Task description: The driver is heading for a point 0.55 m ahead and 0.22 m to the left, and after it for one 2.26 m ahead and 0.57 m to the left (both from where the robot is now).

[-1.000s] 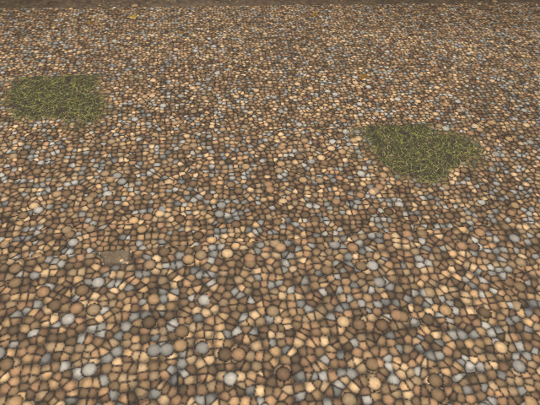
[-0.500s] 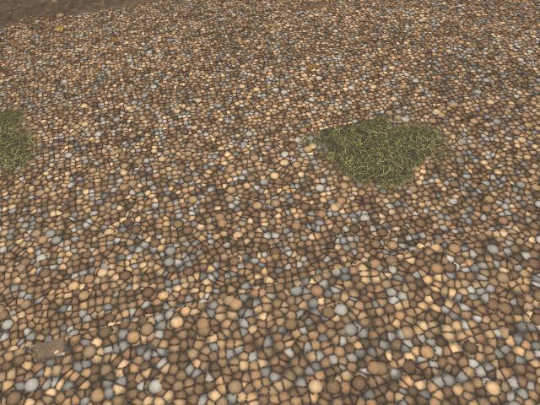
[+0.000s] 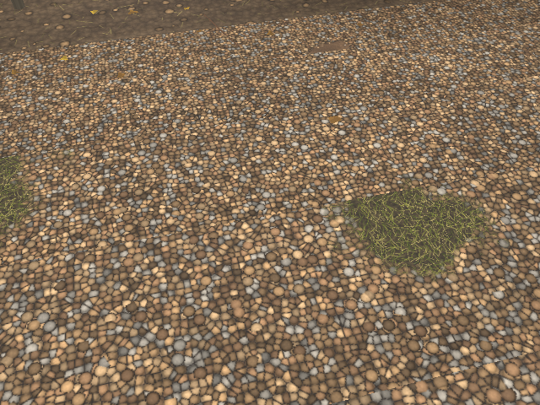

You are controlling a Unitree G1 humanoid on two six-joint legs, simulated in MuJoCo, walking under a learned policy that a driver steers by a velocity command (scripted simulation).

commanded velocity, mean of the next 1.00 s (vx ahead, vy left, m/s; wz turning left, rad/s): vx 0.39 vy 0.00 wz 0.55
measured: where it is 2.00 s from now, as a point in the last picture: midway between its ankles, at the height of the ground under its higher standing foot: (167, 323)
